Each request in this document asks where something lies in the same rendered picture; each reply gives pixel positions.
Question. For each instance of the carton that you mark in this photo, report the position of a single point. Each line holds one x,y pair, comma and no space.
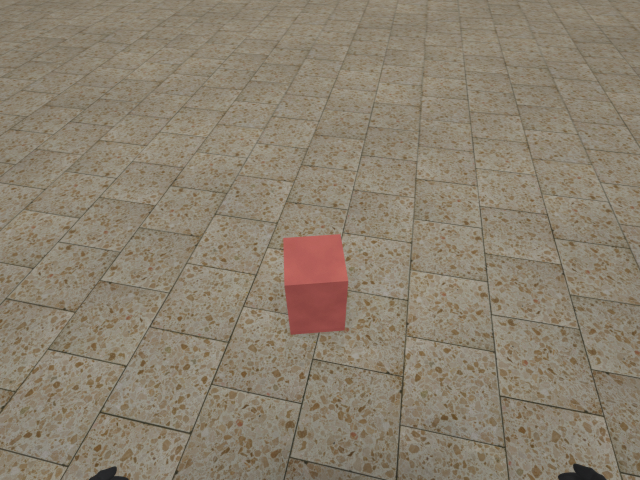
316,283

